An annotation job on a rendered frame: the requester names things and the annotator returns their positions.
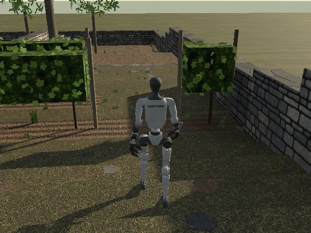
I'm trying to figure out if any robot left upper arm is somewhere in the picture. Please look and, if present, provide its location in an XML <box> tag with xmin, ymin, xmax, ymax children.
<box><xmin>135</xmin><ymin>98</ymin><xmax>146</xmax><ymax>126</ymax></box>

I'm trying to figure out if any robot right forearm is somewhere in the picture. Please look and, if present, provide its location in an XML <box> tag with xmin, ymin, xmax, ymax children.
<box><xmin>173</xmin><ymin>117</ymin><xmax>180</xmax><ymax>133</ymax></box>

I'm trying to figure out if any robot right hand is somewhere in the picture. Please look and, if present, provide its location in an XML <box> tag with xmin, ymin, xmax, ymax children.
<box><xmin>168</xmin><ymin>130</ymin><xmax>179</xmax><ymax>140</ymax></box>

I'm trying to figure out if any robot left forearm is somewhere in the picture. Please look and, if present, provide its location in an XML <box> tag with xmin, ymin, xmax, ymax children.
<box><xmin>130</xmin><ymin>119</ymin><xmax>139</xmax><ymax>144</ymax></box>

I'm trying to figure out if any robot right thigh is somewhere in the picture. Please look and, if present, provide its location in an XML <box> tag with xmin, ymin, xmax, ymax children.
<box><xmin>161</xmin><ymin>136</ymin><xmax>172</xmax><ymax>176</ymax></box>

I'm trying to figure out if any robot left hand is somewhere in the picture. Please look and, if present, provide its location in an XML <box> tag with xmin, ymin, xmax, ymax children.
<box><xmin>130</xmin><ymin>144</ymin><xmax>142</xmax><ymax>157</ymax></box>

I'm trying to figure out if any robot right upper arm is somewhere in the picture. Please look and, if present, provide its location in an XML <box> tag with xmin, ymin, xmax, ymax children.
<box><xmin>166</xmin><ymin>98</ymin><xmax>178</xmax><ymax>124</ymax></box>

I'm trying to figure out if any robot right foot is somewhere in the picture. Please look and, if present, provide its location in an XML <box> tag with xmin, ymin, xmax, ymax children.
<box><xmin>161</xmin><ymin>195</ymin><xmax>169</xmax><ymax>208</ymax></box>

